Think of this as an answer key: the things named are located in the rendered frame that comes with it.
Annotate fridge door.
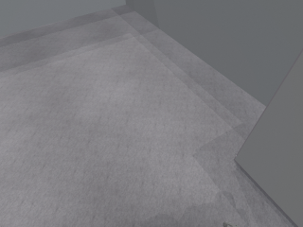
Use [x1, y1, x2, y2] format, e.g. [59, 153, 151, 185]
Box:
[235, 51, 303, 227]

